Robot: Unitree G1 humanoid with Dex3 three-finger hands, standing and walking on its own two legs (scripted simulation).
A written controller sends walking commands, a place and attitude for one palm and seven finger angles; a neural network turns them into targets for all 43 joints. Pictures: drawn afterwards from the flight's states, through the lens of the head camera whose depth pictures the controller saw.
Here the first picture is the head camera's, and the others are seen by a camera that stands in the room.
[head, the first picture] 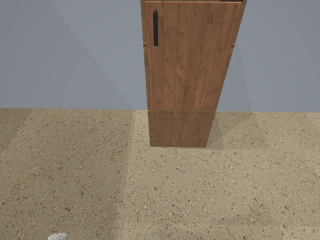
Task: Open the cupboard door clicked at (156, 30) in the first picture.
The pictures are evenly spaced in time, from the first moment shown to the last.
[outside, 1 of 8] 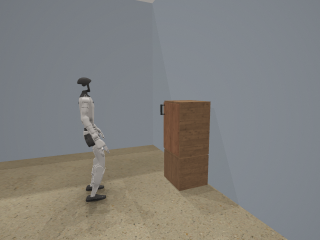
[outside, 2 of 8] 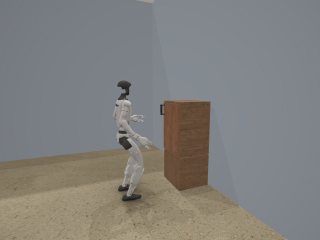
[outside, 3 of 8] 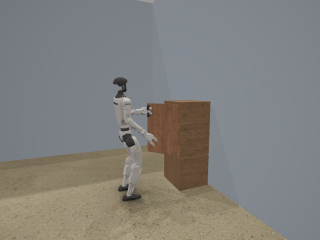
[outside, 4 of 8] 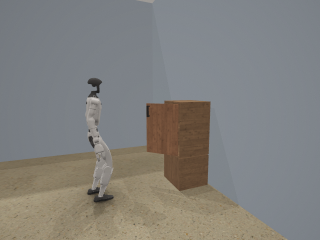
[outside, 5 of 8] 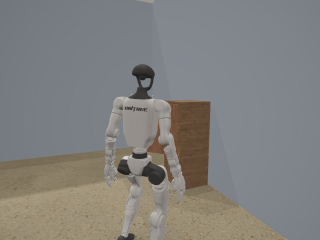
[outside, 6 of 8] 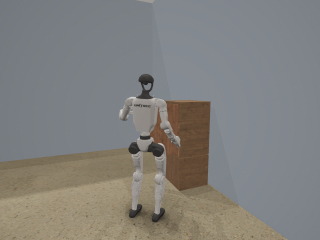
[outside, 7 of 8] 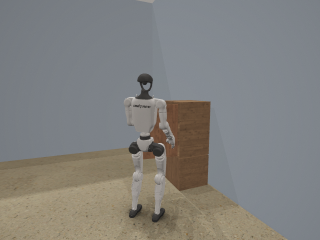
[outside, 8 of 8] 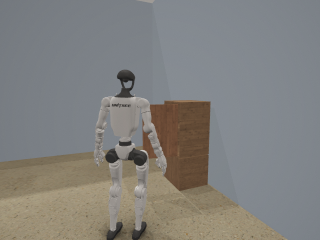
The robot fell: no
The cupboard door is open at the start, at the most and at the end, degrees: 0 84 82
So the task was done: yes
